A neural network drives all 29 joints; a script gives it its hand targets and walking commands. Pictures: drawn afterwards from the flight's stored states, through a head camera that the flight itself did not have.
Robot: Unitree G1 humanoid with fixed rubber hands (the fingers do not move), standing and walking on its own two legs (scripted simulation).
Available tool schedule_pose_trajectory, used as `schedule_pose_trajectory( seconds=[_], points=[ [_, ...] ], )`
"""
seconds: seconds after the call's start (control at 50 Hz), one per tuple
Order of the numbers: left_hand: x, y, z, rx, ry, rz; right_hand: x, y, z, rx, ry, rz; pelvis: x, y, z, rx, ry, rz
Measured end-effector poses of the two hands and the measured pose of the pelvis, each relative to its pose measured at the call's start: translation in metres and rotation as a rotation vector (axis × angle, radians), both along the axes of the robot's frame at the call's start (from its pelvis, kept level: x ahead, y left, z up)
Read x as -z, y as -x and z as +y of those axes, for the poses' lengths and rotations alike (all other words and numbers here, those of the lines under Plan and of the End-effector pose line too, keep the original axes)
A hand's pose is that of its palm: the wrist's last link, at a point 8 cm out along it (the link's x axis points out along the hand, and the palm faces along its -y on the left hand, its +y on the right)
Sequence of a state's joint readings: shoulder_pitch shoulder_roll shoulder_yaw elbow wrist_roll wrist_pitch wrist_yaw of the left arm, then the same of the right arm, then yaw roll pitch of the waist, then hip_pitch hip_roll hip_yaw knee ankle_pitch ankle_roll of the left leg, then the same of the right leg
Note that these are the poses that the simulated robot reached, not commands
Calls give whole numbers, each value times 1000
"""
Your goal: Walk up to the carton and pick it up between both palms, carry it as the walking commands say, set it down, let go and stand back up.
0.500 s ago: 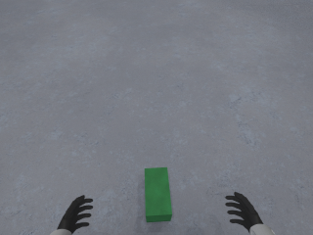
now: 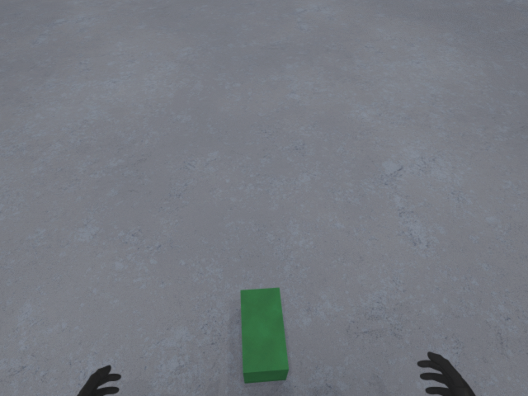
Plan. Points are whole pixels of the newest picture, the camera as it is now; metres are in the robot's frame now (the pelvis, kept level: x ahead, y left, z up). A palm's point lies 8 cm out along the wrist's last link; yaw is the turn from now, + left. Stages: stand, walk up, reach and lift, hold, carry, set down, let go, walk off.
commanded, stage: stand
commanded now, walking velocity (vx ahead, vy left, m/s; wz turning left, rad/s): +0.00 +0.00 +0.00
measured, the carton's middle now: (262, 334) +0.43 +0.00 -0.70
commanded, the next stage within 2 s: none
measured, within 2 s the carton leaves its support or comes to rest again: neither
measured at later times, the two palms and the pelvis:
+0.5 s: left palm out of the picture +0.11 +0.29 -0.09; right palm out of the picture +0.10 -0.30 -0.09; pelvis -0.01 -0.01 +0.00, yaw +0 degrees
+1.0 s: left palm out of the picture +0.08 +0.29 -0.09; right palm out of the picture +0.07 -0.31 -0.09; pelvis -0.02 -0.01 +0.01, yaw +0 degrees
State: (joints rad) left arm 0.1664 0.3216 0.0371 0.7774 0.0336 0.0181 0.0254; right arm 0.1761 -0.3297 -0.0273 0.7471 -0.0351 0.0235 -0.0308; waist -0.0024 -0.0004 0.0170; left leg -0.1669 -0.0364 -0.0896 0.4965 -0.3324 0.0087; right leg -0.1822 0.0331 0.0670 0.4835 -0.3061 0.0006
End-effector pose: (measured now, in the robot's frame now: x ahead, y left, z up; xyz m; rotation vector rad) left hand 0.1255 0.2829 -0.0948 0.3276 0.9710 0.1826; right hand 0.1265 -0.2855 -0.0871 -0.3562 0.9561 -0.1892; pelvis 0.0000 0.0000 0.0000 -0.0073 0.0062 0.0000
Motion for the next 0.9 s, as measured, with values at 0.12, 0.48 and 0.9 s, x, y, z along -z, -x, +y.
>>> schedule_pose_trajectory(
  seconds=[0.12, 0.48, 0.9],
  points=[
    [0, -1, 0, -4, -4, 7, 3, 3, -2, 2, -3, 17, -1, -2, -2, -1, -1, -10],
    [-3, 16, 4, -17, -20, 38, 4, 23, -16, 13, 11, 57, -5, 7, -7, -1, -3, -36],
    [-2, 45, 11, -33, -30, 92, 7, 53, -25, 29, 16, 119, -8, 21, -9, 0, -5, -47]
  ],
)
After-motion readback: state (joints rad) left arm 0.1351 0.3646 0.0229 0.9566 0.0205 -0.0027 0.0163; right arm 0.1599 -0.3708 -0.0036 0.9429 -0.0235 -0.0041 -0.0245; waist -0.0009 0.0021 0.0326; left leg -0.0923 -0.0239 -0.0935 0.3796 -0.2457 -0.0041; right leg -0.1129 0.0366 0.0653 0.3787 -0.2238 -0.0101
